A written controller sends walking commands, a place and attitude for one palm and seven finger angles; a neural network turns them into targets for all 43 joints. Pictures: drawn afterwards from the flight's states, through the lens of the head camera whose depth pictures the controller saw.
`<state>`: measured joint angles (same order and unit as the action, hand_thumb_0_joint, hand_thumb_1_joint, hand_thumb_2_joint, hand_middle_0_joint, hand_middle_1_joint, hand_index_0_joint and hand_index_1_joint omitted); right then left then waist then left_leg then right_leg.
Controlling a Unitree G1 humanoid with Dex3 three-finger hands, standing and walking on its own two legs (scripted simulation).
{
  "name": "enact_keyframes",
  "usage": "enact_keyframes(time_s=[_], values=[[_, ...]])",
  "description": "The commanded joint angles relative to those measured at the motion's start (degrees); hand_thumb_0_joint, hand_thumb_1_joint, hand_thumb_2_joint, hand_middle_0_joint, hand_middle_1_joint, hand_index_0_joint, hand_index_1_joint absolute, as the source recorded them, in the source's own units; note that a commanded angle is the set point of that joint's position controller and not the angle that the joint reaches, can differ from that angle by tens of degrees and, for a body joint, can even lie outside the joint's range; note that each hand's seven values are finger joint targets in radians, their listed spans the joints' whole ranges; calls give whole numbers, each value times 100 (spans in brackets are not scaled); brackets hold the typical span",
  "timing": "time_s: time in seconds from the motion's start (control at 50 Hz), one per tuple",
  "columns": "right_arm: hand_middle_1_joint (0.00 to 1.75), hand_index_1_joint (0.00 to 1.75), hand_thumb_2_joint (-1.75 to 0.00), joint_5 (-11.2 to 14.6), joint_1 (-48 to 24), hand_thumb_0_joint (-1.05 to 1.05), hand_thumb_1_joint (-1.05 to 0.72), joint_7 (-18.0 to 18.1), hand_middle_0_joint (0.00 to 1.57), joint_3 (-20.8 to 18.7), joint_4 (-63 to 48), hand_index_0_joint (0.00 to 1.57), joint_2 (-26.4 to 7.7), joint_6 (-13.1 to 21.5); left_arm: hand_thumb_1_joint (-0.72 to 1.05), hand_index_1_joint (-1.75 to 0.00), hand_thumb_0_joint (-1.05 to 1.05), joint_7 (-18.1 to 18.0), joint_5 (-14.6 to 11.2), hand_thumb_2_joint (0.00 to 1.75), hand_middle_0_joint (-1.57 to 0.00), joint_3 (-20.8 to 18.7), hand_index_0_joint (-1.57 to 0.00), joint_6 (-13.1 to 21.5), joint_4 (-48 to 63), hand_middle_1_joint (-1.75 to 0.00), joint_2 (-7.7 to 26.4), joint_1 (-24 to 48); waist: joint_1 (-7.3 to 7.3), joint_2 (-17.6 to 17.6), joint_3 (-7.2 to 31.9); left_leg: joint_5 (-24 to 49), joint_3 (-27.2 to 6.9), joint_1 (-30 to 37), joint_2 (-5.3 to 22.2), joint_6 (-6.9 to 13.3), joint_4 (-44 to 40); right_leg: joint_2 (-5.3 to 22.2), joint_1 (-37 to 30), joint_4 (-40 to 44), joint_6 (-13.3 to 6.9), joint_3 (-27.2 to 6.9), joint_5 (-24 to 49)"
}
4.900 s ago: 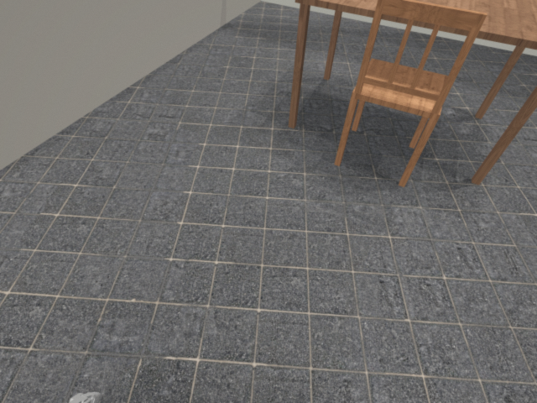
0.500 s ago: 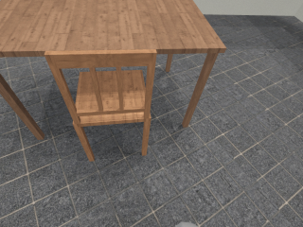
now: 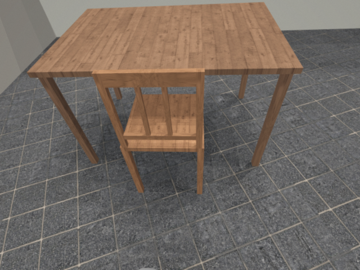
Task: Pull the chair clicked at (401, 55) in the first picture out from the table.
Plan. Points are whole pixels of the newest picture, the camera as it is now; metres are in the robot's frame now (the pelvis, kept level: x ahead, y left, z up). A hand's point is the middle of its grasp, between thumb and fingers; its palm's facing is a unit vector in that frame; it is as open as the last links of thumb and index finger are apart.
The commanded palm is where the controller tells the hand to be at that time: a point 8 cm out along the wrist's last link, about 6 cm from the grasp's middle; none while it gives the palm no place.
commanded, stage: take the last steps up to it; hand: left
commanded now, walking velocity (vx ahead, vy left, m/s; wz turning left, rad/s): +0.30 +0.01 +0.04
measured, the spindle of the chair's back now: (143, 112) +0.69 +0.20 -0.11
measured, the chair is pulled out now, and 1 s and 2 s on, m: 0.00 0.00 0.00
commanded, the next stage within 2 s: come to a stop and stand still in 0.68 s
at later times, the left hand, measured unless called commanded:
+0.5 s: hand out of the picture +0.05 +0.23 -0.19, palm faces +0.07 -0.99 -0.14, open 7.4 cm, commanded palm none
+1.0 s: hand (125, 215) +0.30 +0.20 -0.18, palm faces -0.01 -0.98 -0.21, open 7.2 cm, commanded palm none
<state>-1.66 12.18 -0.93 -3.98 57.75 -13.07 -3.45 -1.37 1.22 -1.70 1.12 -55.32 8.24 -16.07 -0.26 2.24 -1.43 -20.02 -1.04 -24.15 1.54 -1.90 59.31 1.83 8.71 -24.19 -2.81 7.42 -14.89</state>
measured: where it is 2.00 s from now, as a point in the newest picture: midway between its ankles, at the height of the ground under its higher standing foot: outside the picture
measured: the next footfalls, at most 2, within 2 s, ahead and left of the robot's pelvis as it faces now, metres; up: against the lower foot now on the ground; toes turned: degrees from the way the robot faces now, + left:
left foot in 0.30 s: +0.08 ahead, +0.15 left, +0.00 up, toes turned +7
right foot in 0.74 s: +0.29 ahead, -0.08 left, +0.00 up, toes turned -8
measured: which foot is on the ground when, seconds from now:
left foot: up 0.00-0.28, down 0.30-0.74, up 0.76-1.00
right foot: down 0.00-0.30, up 0.32-0.72, down 0.74-1.00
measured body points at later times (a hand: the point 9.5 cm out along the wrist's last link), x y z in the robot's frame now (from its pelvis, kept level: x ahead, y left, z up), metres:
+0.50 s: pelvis +0.09 +0.06 +0.00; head +0.10 +0.09 +0.45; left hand +0.05 +0.29 -0.17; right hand +0.10 -0.18 -0.14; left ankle +0.04 +0.15 -0.75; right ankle +0.09 -0.07 -0.68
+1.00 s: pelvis +0.22 +0.03 -0.01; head +0.24 +0.03 +0.44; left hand +0.30 +0.26 -0.16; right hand +0.22 -0.19 -0.17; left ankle +0.24 +0.15 -0.73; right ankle +0.25 -0.07 -0.75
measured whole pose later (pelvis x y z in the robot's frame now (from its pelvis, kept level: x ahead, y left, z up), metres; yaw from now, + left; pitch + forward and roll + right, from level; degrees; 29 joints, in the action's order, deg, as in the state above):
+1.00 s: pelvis +0.22 +0.03 -0.01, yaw -2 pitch -1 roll -1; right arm -0.7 14.4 2.4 -1.7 62.1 -8.0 -1.0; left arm -2.4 1.2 -2.1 0.4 -59.5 8.7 -8.6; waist 1.0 1.4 -3.5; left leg -22.2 2.3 -20.8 3.4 -1.9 42.9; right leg -0.1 15.3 -27.6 -2.3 7.0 -11.7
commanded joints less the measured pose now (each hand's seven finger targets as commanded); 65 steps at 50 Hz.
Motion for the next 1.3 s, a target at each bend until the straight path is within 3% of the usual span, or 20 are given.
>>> enact_keyframes(time_s=[0.0, 0.14, 0.22, 0.24, 0.28, 0.3, 0.34, 0.42, 0.6, 0.66, 0.68, 0.7, 0.72, 0.76, 0.8, 0.86, 1.0, 1.08, 1.18, 1.28], values=[[30, 30, -90, -6, -530, 0, -90, -41, 20, -11, -456, 20, -285, 244, 90, -30, 0, 13, 30, 90, -20, -193, -20, 197, -77, -30, 960, -862, -319, -1009, -290, -11, 125, -905, 205, 64, -622, 1520, -696, 1469, -596, -1729, -333], [30, 30, -90, 44, -637, 0, -90, -38, 20, 98, -355, 20, -68, 397, 90, -30, 0, 62, 50, 90, -20, -203, -20, 202, -542, -30, 1041, -1053, -330, -1024, -266, -239, 463, -209, 153, 234, -1929, 1547, -524, 1505, -740, -1547, -310], [30, 30, -90, 55, 101, 0, -90, 38, 20, 148, -30, 20, -27, 523, 90, -30, 0, 81, -18, 90, -20, -195, -20, 140, -704, -30, 922, -804, 56, -867, -229, 501, 855, 1648, -54, 285, -3414, 1095, 621, 936, -401, -985, -742], [30, 30, -90, 64, 476, 0, -90, 97, 20, 119, 128, 20, -195, 576, 90, -30, 0, 96, -32, 90, -20, -157, -20, 127, -713, -30, 747, -770, 221, -343, -139, 368, 640, 2424, 129, 319, -3725, 874, 1127, 394, -240, -768, -733], [30, 30, -90, 11, 1575, 0, -90, 194, 20, -86, 331, 20, -1052, 563, 90, -30, 0, 156, -24, 90, -20, -62, -20, 126, -443, -30, 347, -541, 603, 1257, -43, -884, -2084, 3094, 2160, 1175, -4883, -8, 2665, -2256, 173, 103, -1639], [30, 30, -90, 5, 1533, 0, -90, 232, 20, -64, 350, 20, -999, 554, 90, -30, 0, 121, 35, 90, -20, -83, -20, 97, -318, -30, 459, -205, 641, 1075, -307, -1178, -2275, 2689, 2267, 1351, -5133, 132, 2937, -3144, 135, -313, -1737], [30, 30, -90, 40, 918, 0, -90, 253, 20, 80, 231, 20, -457, 588, 90, -30, 0, 181, 37, 90, -20, -139, -20, 82, -442, -30, 498, -139, 314, 630, -873, -648, -1453, 1906, 1842, 1276, -5187, 459, 2964, -3756, 116, -630, -910], [30, 30, -90, 74, 792, 0, -90, 286, 20, 133, 199, 20, -190, 766, 90, -30, 0, 212, 38, 90, -20, -139, -20, 20, -590, -30, 305, -499, -18, 311, -487, 1836, -307, 1930, 1375, 1223, -4984, 471, 2533, -3605, 311, -526, -128], [30, 30, -90, -18, 1274, 0, -90, 286, 20, 92, 522, 20, -301, 701, 90, -30, 0, 188, -7, 90, -20, -116, -20, 7, -95, -30, 319, 740, 181, 543, -643, 3569, 178, 2176, 1370, 1100, -4357, 207, 2000, -1620, 159, -144, -1], [30, 30, -90, 5, 1218, 0, -90, 287, 20, 90, 561, 20, -331, 649, 90, -30, 0, 166, 3, 90, -20, -165, -20, 64, -226, -30, 449, 257, -109, 359, -376, 3875, 307, 1882, 1262, 909, -3542, -85, 740, -899, 5, 35, 347], [30, 30, -90, 39, 1175, 0, -90, 266, 20, 102, 577, 20, -288, 659, 90, -30, 0, 150, 9, 90, -20, -218, -20, 111, -390, -30, 627, -292, -380, 29, -120, 3672, 435, 1560, 1041, 761, -2833, -107, -150, -486, -9, -15, 826], [30, 30, -90, 94, 1218, 0, -90, 229, 20, 114, 545, 20, -133, 682, 90, -30, 0, 102, 32, 90, -20, -313, -20, 192, -577, -30, 1004, -942, -630, -620, 354, 2527, 729, 725, 644, 522, -1580, 660, -1295, -413, -270, -904, 1639], [30, 30, -90, 150, 1523, 0, -90, 225, 20, 137, 431, 20, 117, 704, 90, -30, 0, 78, -6, 90, -20, -414, -20, 214, -659, -30, 1470, -1339, -544, -1702, 936, -888, 926, -218, -140, 306, 108, 2077, -2049, 181, -1004, -2795, 2958], [30, 30, -90, 133, 1040, 0, -90, 250, 20, 94, 360, 20, 80, 606, 90, -30, 0, 35, -69, 90, -20, -343, -20, 177, -472, -30, 1319, -636, -427, -1135, 557, -1224, 125, -481, 137, 348, 1322, 2134, -896, 787, -1352, -2907, 2014], [30, 30, -90, 90, 993, 0, -90, 251, 20, 165, 410, 20, 242, 496, 90, -30, 0, -61, -50, 90, -20, -221, -20, 140, -218, -30, 863, 243, -34, -368, 35, -672, -20, -149, 424, 249, 862, 1805, 305, 783, -1092, -1876, 2572], [30, 30, -90, 121, 1413, 0, -90, 273, 20, 282, 582, 20, 531, 292, 90, -30, 0, -109, 9, 90, -20, -103, -20, 107, -155, -30, 722, 675, 273, -580, 244, -533, 209, 784, 318, 43, -763, 1406, 906, 694, -800, -934, 3264], [30, 30, -90, 124, 1022, 0, -90, 263, 20, 152, 396, 20, 273, 248, 90, -30, 0, -124, -44, 90, -20, -206, -20, -117, -243, -30, 884, 453, 168, -989, 211, 1040, 391, 1436, 141, -7, -3149, 1103, 737, 4, -414, -979, 2209], [30, 30, -90, 56, 342, 0, -90, 333, 20, 106, 82, 20, -316, 356, 90, -30, 0, -129, -72, 90, -20, -132, -20, -290, -172, -30, 548, 234, -79, 1126, -73, 3552, -1170, 744, 1716, 1076, -4428, -27, 640, -1766, 325, -410, -1168], [30, 30, -90, 48, 27, 0, -90, 410, 20, 58, -11, 20, -425, 333, 90, -30, 0, -95, -61, 90, -20, -123, -20, -295, -336, -30, 566, 79, -16, 515, 363, 4740, -647, 1977, 1551, 1301, -3844, -25, 1340, -2644, 391, -793, -1471], [30, 30, -90, 48, 117, 0, -90, 372, 20, -42, -10, 20, -588, 257, 90, -30, 0, -84, -45, 90, -20, -95, -20, -340, -283, -30, 564, 74, 150, 674, 483, 3819, -715, 2033, 1560, 1266, -3933, -2, 1065, -1953, 416, -674, -1446]])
